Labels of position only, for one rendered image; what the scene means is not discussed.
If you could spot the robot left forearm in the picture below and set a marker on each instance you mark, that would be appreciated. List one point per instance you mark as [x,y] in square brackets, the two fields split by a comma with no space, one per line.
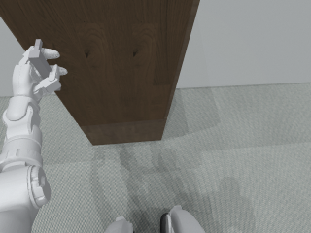
[23,141]

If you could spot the cupboard door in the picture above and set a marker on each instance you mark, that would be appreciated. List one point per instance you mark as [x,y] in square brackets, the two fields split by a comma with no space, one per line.
[121,56]

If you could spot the handle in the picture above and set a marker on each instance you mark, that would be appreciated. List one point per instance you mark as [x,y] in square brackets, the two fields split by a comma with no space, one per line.
[39,61]

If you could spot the left robot hand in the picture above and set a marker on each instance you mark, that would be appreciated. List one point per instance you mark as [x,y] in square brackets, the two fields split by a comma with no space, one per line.
[28,82]

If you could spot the robot thigh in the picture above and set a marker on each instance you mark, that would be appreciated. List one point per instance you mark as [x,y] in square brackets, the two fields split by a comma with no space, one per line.
[120,226]
[181,221]

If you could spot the robot left thigh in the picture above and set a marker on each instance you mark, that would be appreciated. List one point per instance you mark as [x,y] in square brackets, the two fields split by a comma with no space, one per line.
[120,226]

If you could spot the robot right thigh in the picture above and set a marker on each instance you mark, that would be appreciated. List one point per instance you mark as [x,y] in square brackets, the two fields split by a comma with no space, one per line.
[181,221]

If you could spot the robot left upper arm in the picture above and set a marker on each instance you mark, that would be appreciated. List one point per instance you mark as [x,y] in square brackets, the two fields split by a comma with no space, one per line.
[23,191]

